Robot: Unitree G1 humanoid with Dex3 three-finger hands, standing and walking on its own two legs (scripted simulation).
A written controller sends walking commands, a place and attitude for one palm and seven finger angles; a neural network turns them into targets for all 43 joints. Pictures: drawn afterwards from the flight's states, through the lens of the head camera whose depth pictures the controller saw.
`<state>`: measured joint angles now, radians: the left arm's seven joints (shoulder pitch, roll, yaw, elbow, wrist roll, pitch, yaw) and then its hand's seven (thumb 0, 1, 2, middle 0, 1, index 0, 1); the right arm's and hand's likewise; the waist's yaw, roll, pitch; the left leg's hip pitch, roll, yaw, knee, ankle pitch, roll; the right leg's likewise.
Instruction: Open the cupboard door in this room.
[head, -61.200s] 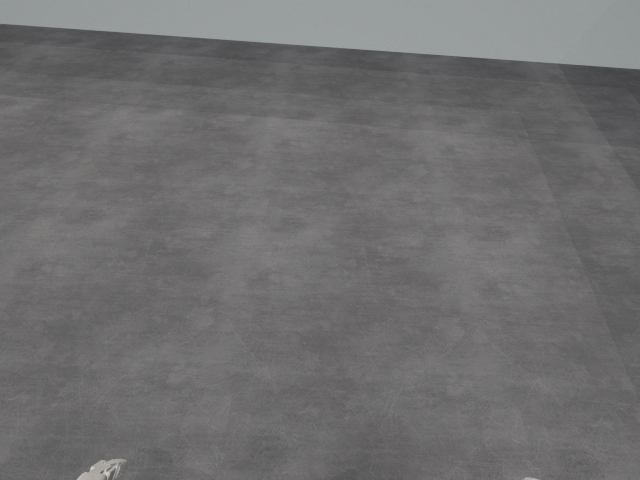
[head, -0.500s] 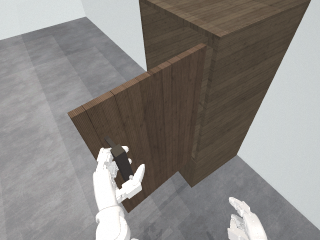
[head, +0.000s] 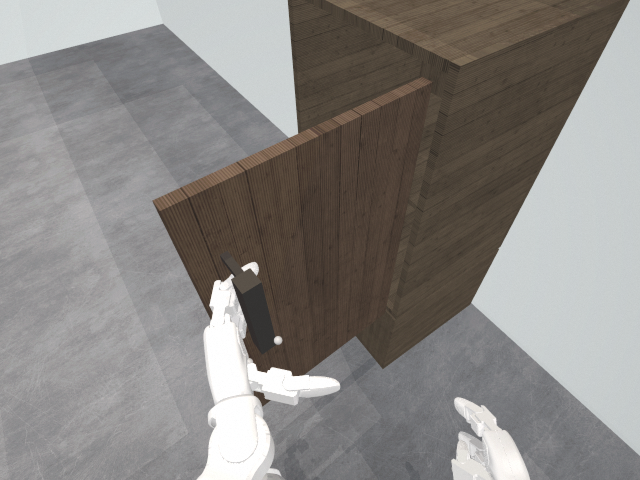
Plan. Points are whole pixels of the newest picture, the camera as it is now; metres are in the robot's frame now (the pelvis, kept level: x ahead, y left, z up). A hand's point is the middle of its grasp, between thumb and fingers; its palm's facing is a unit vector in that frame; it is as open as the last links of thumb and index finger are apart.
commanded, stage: open thumb and fingers to let go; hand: left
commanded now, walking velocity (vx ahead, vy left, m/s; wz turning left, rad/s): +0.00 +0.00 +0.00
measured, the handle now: (247, 303) +0.32 +0.11 +0.06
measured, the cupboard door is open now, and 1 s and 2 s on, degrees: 93 97 97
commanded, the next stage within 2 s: slide the hand sideways off the handle in 0.02 s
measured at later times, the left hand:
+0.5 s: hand (275, 370) +0.24 +0.06 +0.06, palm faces -0.11 -0.99 +0.05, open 16.2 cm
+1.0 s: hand (224, 411) +0.19 +0.11 +0.06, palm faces -0.07 -1.00 +0.03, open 16.1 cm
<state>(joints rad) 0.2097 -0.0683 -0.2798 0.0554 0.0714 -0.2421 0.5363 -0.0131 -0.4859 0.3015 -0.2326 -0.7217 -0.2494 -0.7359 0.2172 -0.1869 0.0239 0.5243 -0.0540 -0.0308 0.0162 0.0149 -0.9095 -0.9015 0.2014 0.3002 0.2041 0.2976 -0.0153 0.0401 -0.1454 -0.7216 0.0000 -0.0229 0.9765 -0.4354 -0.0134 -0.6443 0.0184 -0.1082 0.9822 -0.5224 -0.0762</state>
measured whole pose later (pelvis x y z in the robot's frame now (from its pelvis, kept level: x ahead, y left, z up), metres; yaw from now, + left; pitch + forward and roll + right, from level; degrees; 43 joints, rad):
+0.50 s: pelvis -0.01 +0.03 -0.01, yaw -2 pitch +11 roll -1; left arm 0.29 0.01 -0.32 -0.07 0.01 -0.27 0.17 -0.02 -0.50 0.30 -0.13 -0.32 -0.16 -0.33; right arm 0.26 -0.21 0.03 0.42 -0.01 -0.03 0.03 0.01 -0.91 -0.90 0.20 0.30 0.20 0.30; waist -0.02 0.04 -0.11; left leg -0.77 -0.01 0.02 1.04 -0.46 0.04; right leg -0.69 0.00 -0.07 1.03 -0.52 -0.03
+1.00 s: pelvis +0.00 +0.03 -0.02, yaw -2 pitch +12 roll -1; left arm 0.61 0.10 -0.24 -0.31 -0.04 -0.34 0.05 -0.02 -0.50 0.30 -0.17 -0.31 -0.19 -0.32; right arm 0.26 -0.21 0.03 0.34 0.00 -0.02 0.03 0.01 -0.91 -0.90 0.20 0.30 0.20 0.30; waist 0.00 0.04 -0.14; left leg -0.81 0.00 0.02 1.11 -0.51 0.04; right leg -0.73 0.01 -0.07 1.08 -0.56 -0.03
